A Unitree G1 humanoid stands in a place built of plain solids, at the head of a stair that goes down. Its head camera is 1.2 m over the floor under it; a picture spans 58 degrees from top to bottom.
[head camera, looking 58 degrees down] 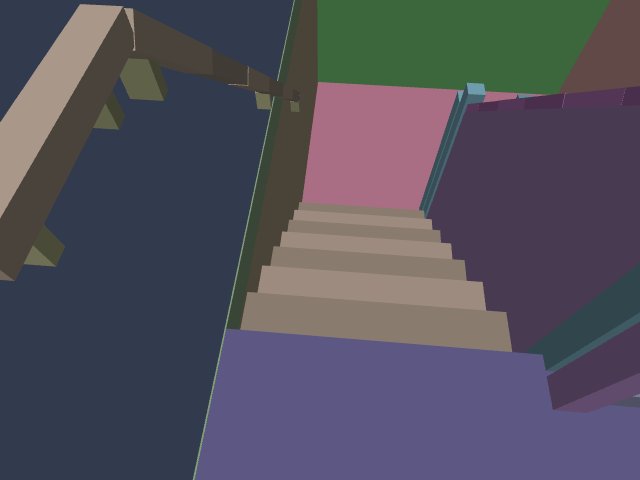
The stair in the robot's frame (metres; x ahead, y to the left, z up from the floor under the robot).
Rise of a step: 0.19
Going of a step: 0.21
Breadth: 0.90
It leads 5 degrees to the right of straight ahead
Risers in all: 8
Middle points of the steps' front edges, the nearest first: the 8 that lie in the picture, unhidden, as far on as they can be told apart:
0.41 -0.17 0.00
0.61 -0.19 -0.18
0.82 -0.21 -0.37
1.03 -0.23 -0.56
1.23 -0.24 -0.74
1.44 -0.26 -0.93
1.64 -0.28 -1.11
1.85 -0.30 -1.30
